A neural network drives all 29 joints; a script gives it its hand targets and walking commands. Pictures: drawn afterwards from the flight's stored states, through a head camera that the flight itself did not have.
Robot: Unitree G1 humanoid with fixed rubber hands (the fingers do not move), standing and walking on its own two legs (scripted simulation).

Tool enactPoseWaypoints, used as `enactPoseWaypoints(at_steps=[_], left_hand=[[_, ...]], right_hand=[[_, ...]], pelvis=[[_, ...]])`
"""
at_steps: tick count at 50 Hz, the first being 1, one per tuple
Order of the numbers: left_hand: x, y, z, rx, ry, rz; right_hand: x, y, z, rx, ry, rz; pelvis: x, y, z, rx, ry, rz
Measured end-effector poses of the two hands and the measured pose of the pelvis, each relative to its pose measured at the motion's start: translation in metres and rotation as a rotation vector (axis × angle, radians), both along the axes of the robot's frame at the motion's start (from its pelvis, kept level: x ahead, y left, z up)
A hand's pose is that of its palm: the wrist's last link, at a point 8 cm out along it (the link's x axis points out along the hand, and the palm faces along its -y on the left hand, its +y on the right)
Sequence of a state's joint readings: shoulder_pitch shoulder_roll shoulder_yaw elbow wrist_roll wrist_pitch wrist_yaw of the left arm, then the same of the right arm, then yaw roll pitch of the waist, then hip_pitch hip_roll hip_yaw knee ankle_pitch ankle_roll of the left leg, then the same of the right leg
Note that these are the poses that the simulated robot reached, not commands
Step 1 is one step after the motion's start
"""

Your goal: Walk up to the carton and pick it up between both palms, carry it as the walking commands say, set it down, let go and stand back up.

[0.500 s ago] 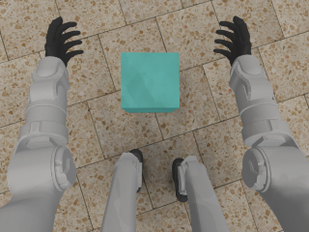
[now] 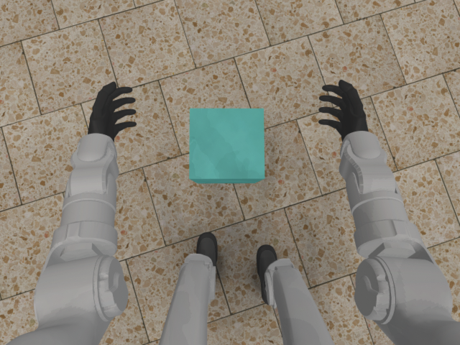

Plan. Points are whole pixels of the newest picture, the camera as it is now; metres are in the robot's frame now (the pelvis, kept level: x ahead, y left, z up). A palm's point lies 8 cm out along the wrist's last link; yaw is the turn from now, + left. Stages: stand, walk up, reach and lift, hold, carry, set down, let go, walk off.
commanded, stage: let go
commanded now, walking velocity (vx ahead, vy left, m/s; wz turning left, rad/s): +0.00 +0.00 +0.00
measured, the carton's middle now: (226, 150) +0.49 +0.03 -0.56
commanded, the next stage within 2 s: stand in 1.08 s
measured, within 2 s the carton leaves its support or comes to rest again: neither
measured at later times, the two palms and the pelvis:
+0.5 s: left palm (65, 252) +0.28 +0.23 +0.00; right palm (443, 240) +0.29 -0.22 +0.00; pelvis +0.06 -0.01 +0.08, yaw +2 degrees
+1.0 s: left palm (58, 304) +0.23 +0.21 +0.03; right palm out of the picture +0.24 -0.25 +0.03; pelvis +0.07 -0.02 +0.09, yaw +1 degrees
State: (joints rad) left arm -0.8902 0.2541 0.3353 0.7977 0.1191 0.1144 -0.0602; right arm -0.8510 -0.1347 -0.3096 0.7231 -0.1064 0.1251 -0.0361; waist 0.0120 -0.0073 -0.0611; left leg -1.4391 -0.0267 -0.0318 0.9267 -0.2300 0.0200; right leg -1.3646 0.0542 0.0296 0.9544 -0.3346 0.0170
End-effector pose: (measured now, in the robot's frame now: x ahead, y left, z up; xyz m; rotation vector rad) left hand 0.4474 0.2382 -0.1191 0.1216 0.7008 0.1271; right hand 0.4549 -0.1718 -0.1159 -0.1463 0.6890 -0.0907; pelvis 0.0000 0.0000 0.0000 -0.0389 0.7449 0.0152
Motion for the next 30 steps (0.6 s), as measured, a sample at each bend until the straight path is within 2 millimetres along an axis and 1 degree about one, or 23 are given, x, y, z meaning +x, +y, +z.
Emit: enactPoseWaypoints(at_steps=[3,7,13,17,20,27,30], left_hand=[[-0.024,0.003,0.007,0.032,0.025,-0.021],[-0.056,0.010,0.028,0.042,0.049,-0.026],[-0.093,0.010,0.067,0.022,0.053,-0.018],[-0.118,0.005,0.088,0.014,0.056,-0.013],[-0.139,0.001,0.099,0.011,0.065,-0.017],[-0.184,-0.017,0.122,0.004,0.083,-0.037],[-0.199,-0.021,0.130,0.004,0.090,-0.041]], right_hand=[[-0.025,-0.008,0.007,-0.025,0.025,0.013],[-0.055,-0.020,0.027,-0.032,0.056,0.023],[-0.083,-0.032,0.065,-0.025,0.064,0.047],[-0.104,-0.036,0.087,-0.020,0.064,0.060],[-0.124,-0.041,0.099,-0.016,0.068,0.059],[-0.179,-0.058,0.121,-0.017,0.097,0.037],[-0.198,-0.067,0.130,-0.020,0.104,0.030]], pelvis=[[0.008,0.000,0.010,0.004,-0.029,0.001],[0.019,0.000,0.024,0.011,-0.088,0.000],[0.034,-0.002,0.046,0.024,-0.207,0.006],[0.043,-0.005,0.060,0.031,-0.297,0.010],[0.051,-0.007,0.068,0.037,-0.367,0.011],[0.066,-0.012,0.085,0.048,-0.535,0.005],[0.071,-0.014,0.090,0.052,-0.600,0.002]])
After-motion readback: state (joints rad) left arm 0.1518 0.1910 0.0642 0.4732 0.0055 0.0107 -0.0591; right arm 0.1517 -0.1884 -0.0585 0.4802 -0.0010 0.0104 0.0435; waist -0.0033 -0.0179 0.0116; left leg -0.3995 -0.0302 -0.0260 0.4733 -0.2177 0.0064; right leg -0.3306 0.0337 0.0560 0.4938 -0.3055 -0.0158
